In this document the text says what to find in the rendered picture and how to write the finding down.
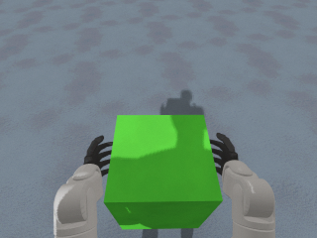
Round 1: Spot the left robot forearm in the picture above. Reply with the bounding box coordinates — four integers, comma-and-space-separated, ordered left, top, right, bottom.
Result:
53, 164, 104, 238

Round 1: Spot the robot right hand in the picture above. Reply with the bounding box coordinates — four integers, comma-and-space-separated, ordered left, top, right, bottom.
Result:
209, 133, 239, 175

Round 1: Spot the carton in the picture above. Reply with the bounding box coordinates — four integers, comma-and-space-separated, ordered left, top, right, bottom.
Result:
103, 115, 223, 230

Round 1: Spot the robot left hand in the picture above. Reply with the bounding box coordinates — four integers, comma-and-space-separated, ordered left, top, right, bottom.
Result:
83, 135, 113, 176

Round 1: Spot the right robot forearm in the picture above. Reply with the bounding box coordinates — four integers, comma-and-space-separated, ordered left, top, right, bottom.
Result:
222, 160, 275, 238

